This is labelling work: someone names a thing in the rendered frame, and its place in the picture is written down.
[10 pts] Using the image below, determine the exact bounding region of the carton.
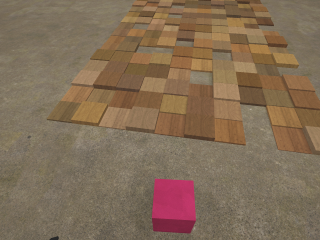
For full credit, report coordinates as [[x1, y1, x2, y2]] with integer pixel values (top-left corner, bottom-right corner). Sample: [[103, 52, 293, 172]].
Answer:
[[152, 178, 196, 234]]

